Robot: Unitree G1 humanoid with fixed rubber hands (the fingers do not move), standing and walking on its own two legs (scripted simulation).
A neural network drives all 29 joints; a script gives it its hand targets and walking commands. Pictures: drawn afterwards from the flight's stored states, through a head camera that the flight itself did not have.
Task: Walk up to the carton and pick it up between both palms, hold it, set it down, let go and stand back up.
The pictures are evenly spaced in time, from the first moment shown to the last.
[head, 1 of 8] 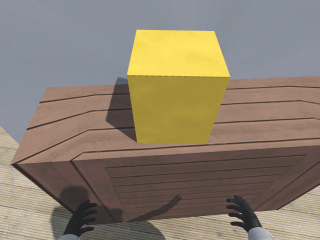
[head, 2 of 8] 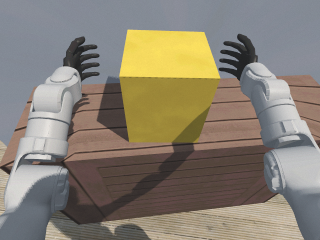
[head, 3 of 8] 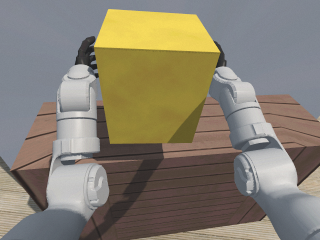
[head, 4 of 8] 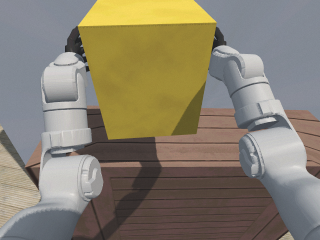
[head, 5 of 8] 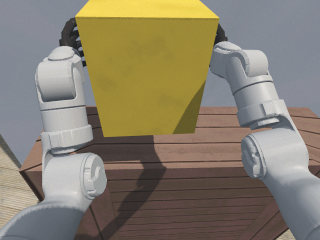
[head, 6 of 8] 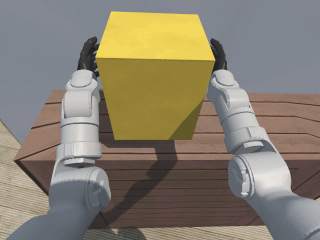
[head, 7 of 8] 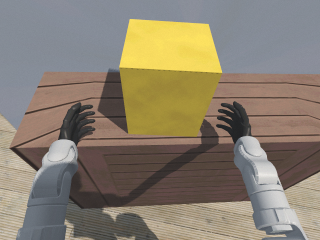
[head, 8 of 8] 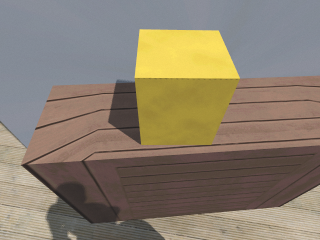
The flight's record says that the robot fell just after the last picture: no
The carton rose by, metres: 0.23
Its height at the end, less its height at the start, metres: +0.00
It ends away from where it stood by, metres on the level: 0.03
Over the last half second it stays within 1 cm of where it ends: yes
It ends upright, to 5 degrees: yes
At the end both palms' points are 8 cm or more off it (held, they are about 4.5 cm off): yes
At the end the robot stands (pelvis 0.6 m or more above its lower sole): yes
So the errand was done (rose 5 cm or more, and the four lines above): yes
